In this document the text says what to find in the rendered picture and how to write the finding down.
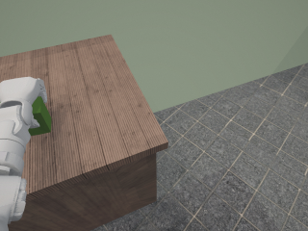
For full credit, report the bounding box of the left robot forearm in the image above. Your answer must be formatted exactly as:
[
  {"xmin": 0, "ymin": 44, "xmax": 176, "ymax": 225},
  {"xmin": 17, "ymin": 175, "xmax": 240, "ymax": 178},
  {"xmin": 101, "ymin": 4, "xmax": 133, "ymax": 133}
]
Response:
[{"xmin": 0, "ymin": 97, "xmax": 33, "ymax": 177}]

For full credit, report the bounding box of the robot left upper arm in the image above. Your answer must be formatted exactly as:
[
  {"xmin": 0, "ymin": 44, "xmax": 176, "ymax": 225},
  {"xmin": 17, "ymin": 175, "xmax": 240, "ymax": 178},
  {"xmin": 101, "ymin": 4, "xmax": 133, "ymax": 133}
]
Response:
[{"xmin": 0, "ymin": 175, "xmax": 27, "ymax": 231}]

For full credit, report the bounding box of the sponge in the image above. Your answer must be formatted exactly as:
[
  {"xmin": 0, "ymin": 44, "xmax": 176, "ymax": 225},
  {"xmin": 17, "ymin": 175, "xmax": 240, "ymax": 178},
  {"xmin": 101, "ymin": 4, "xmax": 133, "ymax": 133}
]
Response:
[{"xmin": 28, "ymin": 96, "xmax": 52, "ymax": 136}]

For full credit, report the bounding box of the table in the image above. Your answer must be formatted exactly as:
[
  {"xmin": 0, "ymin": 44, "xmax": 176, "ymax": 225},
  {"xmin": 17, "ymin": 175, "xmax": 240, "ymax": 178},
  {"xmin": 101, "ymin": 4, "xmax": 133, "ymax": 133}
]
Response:
[{"xmin": 0, "ymin": 35, "xmax": 168, "ymax": 231}]

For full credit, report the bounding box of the left robot hand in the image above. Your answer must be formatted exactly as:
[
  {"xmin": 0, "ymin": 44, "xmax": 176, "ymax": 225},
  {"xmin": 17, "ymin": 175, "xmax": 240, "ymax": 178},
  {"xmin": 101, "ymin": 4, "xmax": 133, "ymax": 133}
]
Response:
[{"xmin": 0, "ymin": 76, "xmax": 47, "ymax": 129}]

